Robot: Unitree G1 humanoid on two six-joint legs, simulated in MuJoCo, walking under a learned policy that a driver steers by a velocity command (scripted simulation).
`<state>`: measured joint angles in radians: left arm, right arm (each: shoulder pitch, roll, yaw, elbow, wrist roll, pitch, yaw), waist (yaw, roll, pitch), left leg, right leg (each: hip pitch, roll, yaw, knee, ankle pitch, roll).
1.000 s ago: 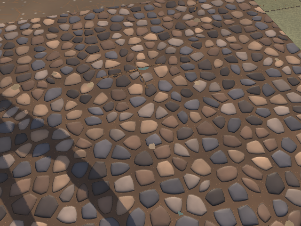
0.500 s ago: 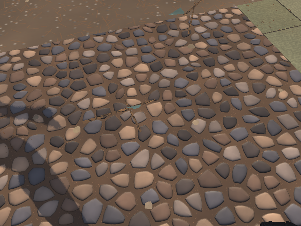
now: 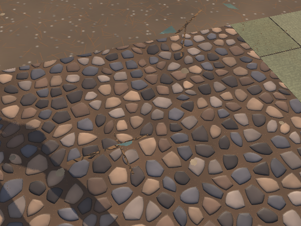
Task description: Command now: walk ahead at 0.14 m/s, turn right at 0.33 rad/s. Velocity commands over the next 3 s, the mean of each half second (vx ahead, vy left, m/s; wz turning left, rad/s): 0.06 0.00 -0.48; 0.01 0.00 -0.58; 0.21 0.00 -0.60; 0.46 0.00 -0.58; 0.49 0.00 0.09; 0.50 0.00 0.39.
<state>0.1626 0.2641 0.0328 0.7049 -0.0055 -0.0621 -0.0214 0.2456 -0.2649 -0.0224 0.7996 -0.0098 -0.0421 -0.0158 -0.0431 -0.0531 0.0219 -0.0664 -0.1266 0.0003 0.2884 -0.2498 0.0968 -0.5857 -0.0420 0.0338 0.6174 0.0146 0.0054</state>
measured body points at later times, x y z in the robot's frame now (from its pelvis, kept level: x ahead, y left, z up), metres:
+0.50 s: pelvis +0.09 +0.02 -0.01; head +0.13 +0.02 +0.44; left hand +0.32 +0.25 -0.10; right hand +0.15 -0.28 -0.11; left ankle +0.15 +0.14 -0.74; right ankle +0.14 -0.11 -0.74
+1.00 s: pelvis +0.07 +0.01 -0.01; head +0.09 -0.03 +0.44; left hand +0.37 +0.14 -0.08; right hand +0.02 -0.31 -0.12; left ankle +0.14 +0.15 -0.71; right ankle +0.02 -0.08 -0.74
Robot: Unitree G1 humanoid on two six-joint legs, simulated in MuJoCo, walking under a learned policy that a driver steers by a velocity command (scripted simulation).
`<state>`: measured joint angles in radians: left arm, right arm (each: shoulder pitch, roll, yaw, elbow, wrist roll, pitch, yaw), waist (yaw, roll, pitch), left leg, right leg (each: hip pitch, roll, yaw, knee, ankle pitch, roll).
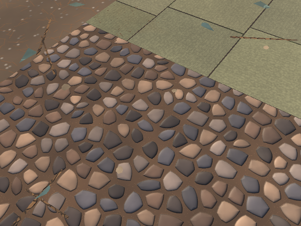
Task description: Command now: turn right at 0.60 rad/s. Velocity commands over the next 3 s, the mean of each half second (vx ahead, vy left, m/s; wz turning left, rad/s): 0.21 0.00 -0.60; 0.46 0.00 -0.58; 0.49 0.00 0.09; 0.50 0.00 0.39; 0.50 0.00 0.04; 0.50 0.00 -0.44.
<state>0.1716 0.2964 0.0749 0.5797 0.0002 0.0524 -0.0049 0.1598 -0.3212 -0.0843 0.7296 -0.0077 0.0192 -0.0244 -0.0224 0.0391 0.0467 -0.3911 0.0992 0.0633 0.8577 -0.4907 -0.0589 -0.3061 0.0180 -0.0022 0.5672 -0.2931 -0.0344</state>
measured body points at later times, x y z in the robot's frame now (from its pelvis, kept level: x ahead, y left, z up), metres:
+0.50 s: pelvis +0.06 +0.01 +0.01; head +0.07 +0.03 +0.46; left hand +0.26 +0.24 -0.10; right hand +0.10 -0.30 -0.08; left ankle +0.08 +0.12 -0.73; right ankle +0.01 -0.11 -0.68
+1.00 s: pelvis +0.25 -0.15 -0.01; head +0.28 -0.18 +0.44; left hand +0.54 -0.03 -0.09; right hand +0.15 -0.43 -0.12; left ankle +0.22 +0.06 -0.63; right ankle +0.26 -0.25 -0.73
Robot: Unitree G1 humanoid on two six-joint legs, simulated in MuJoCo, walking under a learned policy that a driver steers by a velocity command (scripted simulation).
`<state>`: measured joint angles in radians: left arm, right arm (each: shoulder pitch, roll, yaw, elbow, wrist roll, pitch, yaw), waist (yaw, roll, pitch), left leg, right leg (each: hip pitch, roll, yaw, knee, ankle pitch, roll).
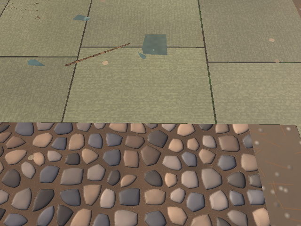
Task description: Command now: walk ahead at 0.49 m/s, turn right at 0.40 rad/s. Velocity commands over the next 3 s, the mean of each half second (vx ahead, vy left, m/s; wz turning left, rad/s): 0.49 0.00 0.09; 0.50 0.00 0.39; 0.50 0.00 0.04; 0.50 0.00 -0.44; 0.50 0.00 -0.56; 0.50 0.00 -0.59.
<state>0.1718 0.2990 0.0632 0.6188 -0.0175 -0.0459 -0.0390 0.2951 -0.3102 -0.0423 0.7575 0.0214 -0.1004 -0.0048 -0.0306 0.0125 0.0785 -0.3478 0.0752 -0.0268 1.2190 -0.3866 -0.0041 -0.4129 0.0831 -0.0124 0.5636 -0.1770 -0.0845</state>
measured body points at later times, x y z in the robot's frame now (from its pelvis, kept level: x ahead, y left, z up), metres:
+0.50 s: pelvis +0.30 +0.06 -0.01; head +0.34 +0.07 +0.44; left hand +0.33 +0.35 -0.13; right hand +0.51 -0.18 -0.09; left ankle +0.39 +0.14 -0.73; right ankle +0.11 -0.08 -0.65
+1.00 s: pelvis +0.60 +0.06 +0.00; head +0.62 +0.06 +0.45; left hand +0.69 +0.37 -0.07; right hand +0.74 -0.19 -0.12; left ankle +0.43 +0.14 -0.66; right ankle +0.70 -0.01 -0.73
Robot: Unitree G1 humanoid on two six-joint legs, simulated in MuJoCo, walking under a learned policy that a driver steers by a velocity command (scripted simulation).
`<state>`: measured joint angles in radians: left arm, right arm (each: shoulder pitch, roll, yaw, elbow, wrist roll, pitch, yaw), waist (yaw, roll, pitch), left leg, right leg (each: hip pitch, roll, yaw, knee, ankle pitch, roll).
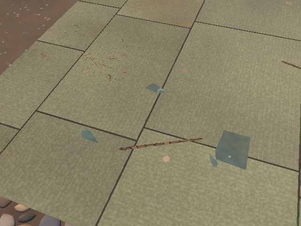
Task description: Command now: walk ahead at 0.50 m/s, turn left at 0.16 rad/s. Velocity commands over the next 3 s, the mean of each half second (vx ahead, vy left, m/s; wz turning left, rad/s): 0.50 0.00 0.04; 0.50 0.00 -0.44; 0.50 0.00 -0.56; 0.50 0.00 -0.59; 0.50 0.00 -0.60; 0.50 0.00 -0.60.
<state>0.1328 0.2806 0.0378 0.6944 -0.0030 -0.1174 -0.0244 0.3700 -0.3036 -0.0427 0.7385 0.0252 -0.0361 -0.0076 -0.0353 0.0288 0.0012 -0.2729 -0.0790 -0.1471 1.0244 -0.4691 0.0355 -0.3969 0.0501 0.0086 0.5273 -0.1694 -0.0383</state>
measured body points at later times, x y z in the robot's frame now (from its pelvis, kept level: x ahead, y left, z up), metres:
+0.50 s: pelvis +0.27 +0.05 +0.00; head +0.31 +0.06 +0.45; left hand +0.27 +0.33 -0.14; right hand +0.49 -0.19 -0.07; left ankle +0.35 +0.14 -0.73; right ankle +0.12 -0.10 -0.66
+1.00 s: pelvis +0.54 -0.02 -0.01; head +0.58 -0.04 +0.43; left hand +0.80 +0.18 -0.10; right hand +0.50 -0.31 -0.14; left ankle +0.38 +0.15 -0.67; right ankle +0.61 -0.12 -0.73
